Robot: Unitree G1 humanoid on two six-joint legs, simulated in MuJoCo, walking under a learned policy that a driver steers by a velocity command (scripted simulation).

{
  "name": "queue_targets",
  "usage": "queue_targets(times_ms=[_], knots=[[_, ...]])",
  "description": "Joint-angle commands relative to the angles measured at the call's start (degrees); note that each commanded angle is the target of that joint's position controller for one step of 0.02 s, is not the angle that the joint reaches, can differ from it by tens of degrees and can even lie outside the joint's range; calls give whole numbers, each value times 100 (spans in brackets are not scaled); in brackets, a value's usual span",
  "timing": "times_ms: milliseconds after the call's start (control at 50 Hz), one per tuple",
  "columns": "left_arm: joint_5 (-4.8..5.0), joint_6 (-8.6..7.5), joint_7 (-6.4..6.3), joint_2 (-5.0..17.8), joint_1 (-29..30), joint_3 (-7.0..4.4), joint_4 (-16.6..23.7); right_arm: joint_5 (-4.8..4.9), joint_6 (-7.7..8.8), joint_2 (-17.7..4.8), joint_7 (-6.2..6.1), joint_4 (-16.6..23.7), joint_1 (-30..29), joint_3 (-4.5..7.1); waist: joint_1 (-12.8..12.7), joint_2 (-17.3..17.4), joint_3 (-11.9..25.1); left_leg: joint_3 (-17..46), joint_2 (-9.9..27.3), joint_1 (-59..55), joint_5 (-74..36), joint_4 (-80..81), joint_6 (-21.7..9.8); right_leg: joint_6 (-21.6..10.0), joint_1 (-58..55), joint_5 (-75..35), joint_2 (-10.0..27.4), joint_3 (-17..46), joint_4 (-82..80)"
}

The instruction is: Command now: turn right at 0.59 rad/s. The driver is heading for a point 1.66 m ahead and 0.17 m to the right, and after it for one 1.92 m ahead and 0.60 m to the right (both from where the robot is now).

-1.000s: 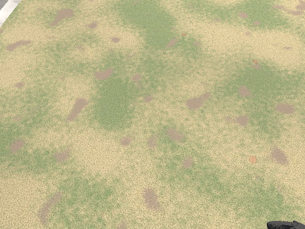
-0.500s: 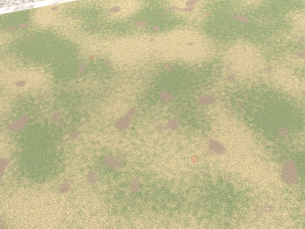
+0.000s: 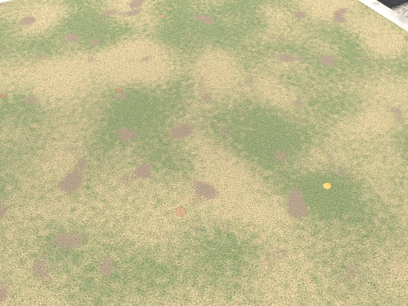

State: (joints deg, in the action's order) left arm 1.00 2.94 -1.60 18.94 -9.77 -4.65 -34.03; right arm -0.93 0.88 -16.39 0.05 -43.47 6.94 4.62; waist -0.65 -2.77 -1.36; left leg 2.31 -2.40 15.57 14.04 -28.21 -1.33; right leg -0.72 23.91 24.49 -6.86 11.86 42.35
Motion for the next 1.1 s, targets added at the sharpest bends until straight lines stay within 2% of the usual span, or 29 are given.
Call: queue_targets(times_ms=[20,40,60,100,140,220,280,340,360,380,400,420,440,460,500,580,700,860,900,920,940,960,980,1000,1020,1040,1060,1080,1100], knots=[[-22,-105,-1,1153,-378,-413,289,-58,54,-790,-83,517,-323,178,-170,1128,402,1839,2234,-698,-2095,1051,-1286,306,1016,705,341,-193,2376],[-17,-41,-15,986,-479,-399,154,6,32,-692,-116,573,-475,146,-209,980,331,1344,1856,-715,-1779,986,-1033,420,1065,389,381,-276,2612],[-21,8,-11,850,-468,-361,149,84,16,-631,-149,579,-494,118,-130,1015,238,1103,1752,-784,-1843,967,-1003,523,1246,126,415,-327,2839],[39,22,32,599,-257,-272,257,52,-47,-674,-206,550,-300,106,12,1075,183,627,1572,-841,-2027,1027,-1047,637,1275,-142,507,-658,2637],[59,0,50,476,78,-204,419,10,-104,-782,-245,507,-11,141,249,1172,272,519,1684,-1300,-2175,1022,-1147,713,1405,-213,667,-821,2063],[-9,-15,137,338,207,-100,562,54,-174,-1093,-187,515,-9,244,344,1286,475,172,1891,-1284,-2387,978,-1172,650,622,-135,918,-1160,861],[14,15,193,448,75,-138,562,144,-175,-1210,-107,495,-27,285,292,1367,487,-1,1993,-1130,-2416,854,-1089,484,43,-261,857,-1428,92],[-10,40,225,434,-379,-195,423,321,-139,-1141,-72,416,-93,253,-43,1191,523,-234,1877,-800,-2063,206,-692,64,-1020,-1278,642,-1569,-1565],[-14,33,177,572,-637,-252,334,285,-112,-887,-37,263,267,178,-78,705,688,-547,1640,-217,-1088,-308,-322,-135,-1916,-1863,651,-1316,-2016],[-3,4,88,1057,-957,-351,352,-19,-85,-339,20,394,268,-23,-54,-890,887,-1103,1025,1205,1342,-1912,239,-574,-3017,-2907,2006,522,-2219],[-112,-133,122,1402,-1112,-387,398,4,-39,-503,-14,677,-149,9,-281,-1415,887,-623,389,2453,2451,-3146,383,-1765,-2779,-1910,3022,2014,-2481],[-140,-287,176,1021,-1215,-285,321,148,5,-844,-7,686,-417,112,-510,-810,813,-123,601,2661,2161,-3650,318,-1827,-2642,-571,2822,1942,-2788],[-119,-386,185,772,-1088,-182,187,230,39,-916,42,660,-424,151,-369,-744,484,-49,744,2748,1615,-3573,187,-1492,-2433,598,2517,1563,-2952],[-94,-431,162,682,-866,-144,169,214,68,-895,50,519,-338,170,-263,-641,252,-58,811,2750,1146,-3423,151,-1241,-2289,957,2274,1316,-3068],[-94,-479,101,591,-676,-60,157,158,131,-883,80,404,-246,177,-143,-745,-29,-82,807,2596,315,-3179,195,-1095,-2045,535,2019,946,-3333],[-152,-657,60,570,-786,-60,53,197,232,-712,130,208,-113,124,-123,-402,-14,-94,796,2719,-706,-2564,266,-1045,-2349,-509,1972,306,-3534],[-160,-746,84,676,-946,-118,-290,246,204,-545,179,290,-281,21,-258,-290,-325,60,764,2801,-1236,-1674,397,-1061,-2334,-956,2170,-394,-3772],[-35,-696,103,733,-1117,-197,-695,244,293,-372,393,717,-788,-128,-449,-116,-623,-278,657,2634,-1005,-757,-39,-890,-2803,-2142,2345,-1371,-3450],[-11,-648,82,869,-1038,-236,-716,239,299,-485,424,807,-644,-90,-287,-225,-410,-578,410,2079,-592,-638,-263,-768,-2877,-3744,2319,-1592,-2913],[-8,-616,56,957,-987,-254,-705,232,286,-624,409,782,-311,-14,-71,-315,-70,-796,161,1454,-450,-645,-390,-668,-2874,-5094,2256,-1757,-2315],[-3,-570,22,953,-910,-239,-687,237,270,-835,372,609,478,125,387,-250,443,-959,-134,330,-586,-470,-553,-481,-2623,-6026,2052,-2049,-1206],[-52,-586,-20,806,-1043,-162,-645,275,232,-1196,286,392,1419,308,799,-45,1027,-598,-139,-1329,-642,-485,-775,-245,-1665,-5624,1819,-2157,177],[-216,-700,22,193,-1375,52,-333,280,200,-1883,176,360,1990,463,655,1404,1678,2299,1468,-3422,208,-186,-1690,209,724,-1879,1028,-2107,2556],[-159,-922,87,130,-1228,145,-311,264,263,-1710,203,487,2024,347,667,1463,2537,4778,2190,-4028,1105,981,-2240,269,1684,865,324,-780,3612],[103,-1050,171,616,-650,20,-178,219,295,-1336,208,472,1815,241,831,1030,1778,4062,2082,-3613,1225,1236,-1902,160,2298,462,705,-454,3812],[135,-1128,186,626,-373,50,-79,224,312,-1183,196,498,1541,192,691,739,1115,3276,1863,-2797,902,1229,-1698,31,2324,-19,975,-584,3454],[-16,-1156,147,588,-286,48,-91,208,303,-1034,184,570,1153,138,440,335,670,2685,1626,-1920,332,1253,-1549,16,2073,-389,1198,-652,2928],[-123,-1116,118,614,-348,4,-113,147,303,-867,167,675,864,75,218,418,445,2253,1400,-1266,-235,1375,-1478,39,1666,-669,1346,-643,2528],[-149,-1045,127,601,-465,-8,-129,101,296,-834,146,772,687,56,68,596,363,2081,1270,-841,-575,1520,-1500,93,1374,-825,1382,-649,2396]])
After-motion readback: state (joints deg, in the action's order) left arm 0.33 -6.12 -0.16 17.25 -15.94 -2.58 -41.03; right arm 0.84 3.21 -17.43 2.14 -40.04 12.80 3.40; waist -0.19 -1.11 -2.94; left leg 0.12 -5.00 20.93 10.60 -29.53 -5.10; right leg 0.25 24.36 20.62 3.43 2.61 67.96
